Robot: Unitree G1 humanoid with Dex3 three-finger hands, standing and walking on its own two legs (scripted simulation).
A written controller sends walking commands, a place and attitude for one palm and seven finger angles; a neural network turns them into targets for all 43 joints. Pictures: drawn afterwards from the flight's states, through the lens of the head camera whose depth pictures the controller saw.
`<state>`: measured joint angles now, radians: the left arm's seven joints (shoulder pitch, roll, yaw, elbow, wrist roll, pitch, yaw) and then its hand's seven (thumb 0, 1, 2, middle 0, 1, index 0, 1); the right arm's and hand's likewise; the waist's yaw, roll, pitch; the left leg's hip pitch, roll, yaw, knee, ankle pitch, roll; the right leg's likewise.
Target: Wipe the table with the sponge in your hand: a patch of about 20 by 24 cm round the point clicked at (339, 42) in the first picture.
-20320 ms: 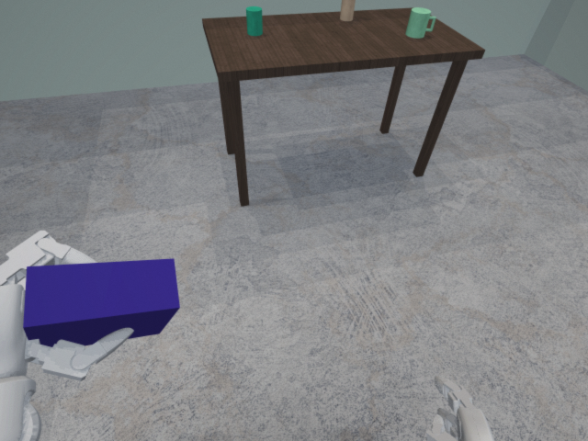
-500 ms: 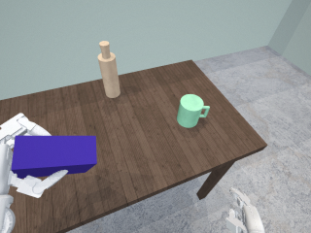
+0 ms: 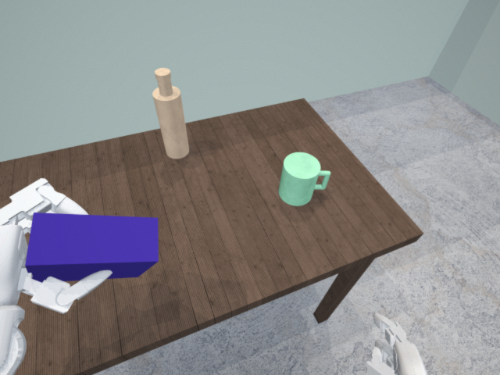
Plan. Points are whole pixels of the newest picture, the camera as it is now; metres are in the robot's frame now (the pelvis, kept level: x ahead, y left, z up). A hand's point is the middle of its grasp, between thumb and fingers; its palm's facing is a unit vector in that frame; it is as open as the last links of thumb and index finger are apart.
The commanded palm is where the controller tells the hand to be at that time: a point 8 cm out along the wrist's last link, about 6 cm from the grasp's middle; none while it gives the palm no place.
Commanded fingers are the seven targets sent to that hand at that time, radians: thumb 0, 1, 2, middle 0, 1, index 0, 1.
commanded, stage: come to a stop and stand still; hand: left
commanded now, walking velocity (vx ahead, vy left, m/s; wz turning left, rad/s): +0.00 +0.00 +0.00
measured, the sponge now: (113, 250) +0.24 +0.20 +0.13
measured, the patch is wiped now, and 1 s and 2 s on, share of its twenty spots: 0.00 0.00 0.00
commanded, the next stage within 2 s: look again from close up in 1.22 s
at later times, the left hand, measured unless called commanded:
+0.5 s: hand (25, 241) +0.22 +0.29 +0.16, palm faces +0.38 -0.80 -0.46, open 9.6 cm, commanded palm +0.16 +0.30 +0.17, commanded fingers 0.00 0.10 1.30 -1.20 -1.60 -1.20 -1.60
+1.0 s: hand (25, 283) +0.18 +0.26 +0.15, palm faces +0.39 -0.85 -0.35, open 9.6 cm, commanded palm +0.12 +0.29 +0.17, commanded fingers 0.00 0.10 1.30 -1.20 -1.60 -1.20 -1.60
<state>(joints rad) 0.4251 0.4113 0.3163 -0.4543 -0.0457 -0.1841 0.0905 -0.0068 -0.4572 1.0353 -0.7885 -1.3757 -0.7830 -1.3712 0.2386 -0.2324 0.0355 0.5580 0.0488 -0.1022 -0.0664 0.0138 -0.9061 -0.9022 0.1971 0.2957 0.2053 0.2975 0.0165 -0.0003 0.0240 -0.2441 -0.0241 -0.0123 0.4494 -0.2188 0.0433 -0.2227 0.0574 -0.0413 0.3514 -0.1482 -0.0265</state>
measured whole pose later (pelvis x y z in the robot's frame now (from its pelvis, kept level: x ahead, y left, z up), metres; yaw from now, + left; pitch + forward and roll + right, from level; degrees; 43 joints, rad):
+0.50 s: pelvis +0.01 +0.02 -0.01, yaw +3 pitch +3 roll +0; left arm 0.43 0.51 0.42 -0.49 -0.07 -0.30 0.11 -0.01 -0.46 1.04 -0.79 -1.37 -0.78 -1.37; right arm 0.23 -0.25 0.02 0.62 0.01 -0.17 0.04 0.01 -0.91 -0.90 0.20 0.30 0.21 0.30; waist 0.03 -0.08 0.07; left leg -0.30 -0.09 -0.03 0.51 -0.25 0.06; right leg -0.32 -0.01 -0.06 0.52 -0.25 -0.01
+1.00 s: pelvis -0.03 +0.00 -0.01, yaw +3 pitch +0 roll +0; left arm 0.42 0.43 0.35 -0.41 -0.12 -0.26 0.09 -0.01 -0.46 1.04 -0.79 -1.38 -0.78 -1.37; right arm 0.24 -0.23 0.04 0.63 0.05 -0.17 0.02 0.01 -0.91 -0.90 0.20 0.30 0.21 0.30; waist 0.03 -0.04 0.03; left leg -0.31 -0.07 -0.05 0.49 -0.19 0.04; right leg -0.31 0.01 -0.08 0.47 -0.17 -0.03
